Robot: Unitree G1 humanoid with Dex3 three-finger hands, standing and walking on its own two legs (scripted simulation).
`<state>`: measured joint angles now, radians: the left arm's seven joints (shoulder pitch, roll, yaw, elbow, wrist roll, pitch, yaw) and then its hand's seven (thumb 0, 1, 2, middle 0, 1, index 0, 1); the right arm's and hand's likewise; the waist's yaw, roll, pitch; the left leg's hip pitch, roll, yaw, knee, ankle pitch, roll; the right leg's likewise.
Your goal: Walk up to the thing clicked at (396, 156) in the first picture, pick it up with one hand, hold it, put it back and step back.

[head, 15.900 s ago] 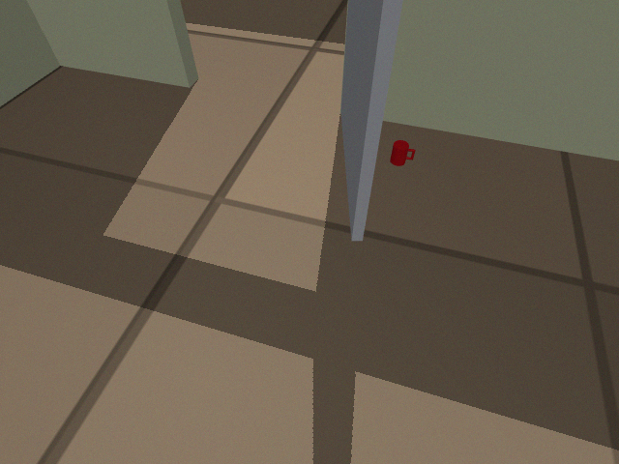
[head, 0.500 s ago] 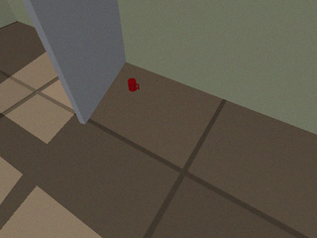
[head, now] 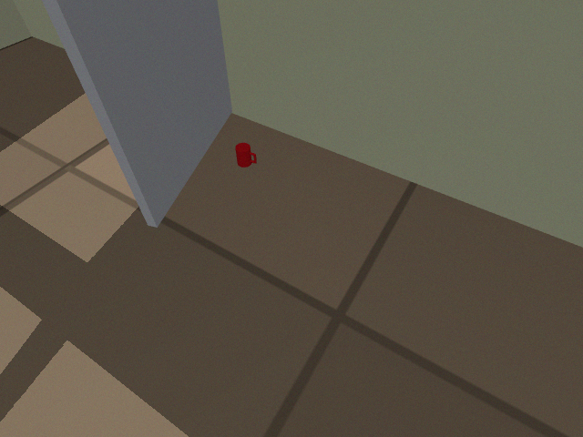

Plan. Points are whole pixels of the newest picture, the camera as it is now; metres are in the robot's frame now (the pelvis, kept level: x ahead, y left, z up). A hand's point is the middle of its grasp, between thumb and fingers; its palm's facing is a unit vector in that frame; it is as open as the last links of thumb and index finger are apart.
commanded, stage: stand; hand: left
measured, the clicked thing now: (246, 156) +1.50 +0.23 -0.73
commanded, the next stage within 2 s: walk up in 0.08 s
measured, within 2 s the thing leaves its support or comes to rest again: neither
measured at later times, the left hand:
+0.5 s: hand out of the picture +0.12 +0.36 -0.17, palm faces +0.01 -0.93 -0.36, open 7.4 cm
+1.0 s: hand (149, 279) +0.41 +0.28 -0.12, palm faces +0.00 -0.92 -0.40, open 7.3 cm
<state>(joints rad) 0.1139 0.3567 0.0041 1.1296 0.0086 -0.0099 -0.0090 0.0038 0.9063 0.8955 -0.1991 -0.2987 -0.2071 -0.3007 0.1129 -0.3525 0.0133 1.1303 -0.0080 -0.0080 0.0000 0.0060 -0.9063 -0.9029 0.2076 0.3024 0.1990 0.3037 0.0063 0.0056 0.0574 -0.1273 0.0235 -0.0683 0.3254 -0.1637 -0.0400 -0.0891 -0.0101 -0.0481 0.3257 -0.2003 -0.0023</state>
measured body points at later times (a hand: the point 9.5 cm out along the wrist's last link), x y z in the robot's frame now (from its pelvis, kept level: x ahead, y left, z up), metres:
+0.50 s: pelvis +0.10 +0.06 -0.02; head +0.10 +0.08 +0.43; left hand +0.12 +0.40 -0.15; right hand +0.18 -0.27 -0.11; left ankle +0.14 +0.18 -0.75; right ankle +0.06 -0.08 -0.69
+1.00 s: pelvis +0.33 +0.00 -0.01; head +0.34 -0.03 +0.44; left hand +0.41 +0.32 -0.10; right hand +0.39 -0.31 -0.14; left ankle +0.32 +0.16 -0.68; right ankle +0.36 -0.10 -0.75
